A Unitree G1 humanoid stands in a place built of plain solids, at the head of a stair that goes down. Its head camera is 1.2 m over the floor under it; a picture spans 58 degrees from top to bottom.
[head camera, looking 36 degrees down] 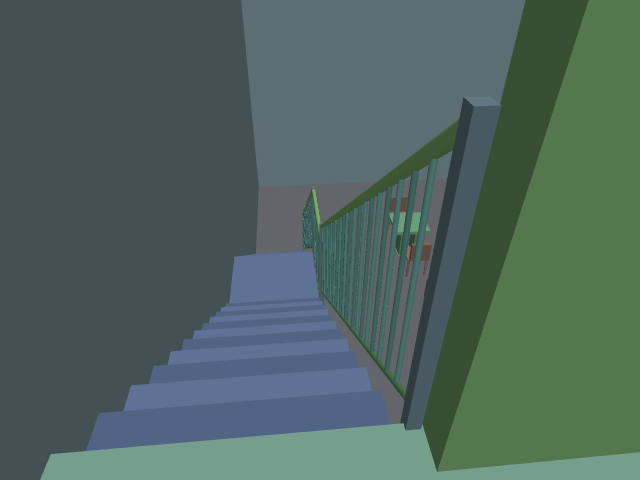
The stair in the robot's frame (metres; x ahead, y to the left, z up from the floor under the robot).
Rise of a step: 0.19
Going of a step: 0.25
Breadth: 1.01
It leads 5 degrees to the left of straight ahead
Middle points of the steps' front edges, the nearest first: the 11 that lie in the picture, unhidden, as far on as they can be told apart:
0.68 0.25 0.00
0.92 0.27 -0.19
1.17 0.30 -0.38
1.42 0.32 -0.56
1.66 0.34 -0.75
1.91 0.37 -0.94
2.16 0.39 -1.13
2.41 0.41 -1.32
2.65 0.43 -1.50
2.90 0.46 -1.69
3.15 0.48 -1.88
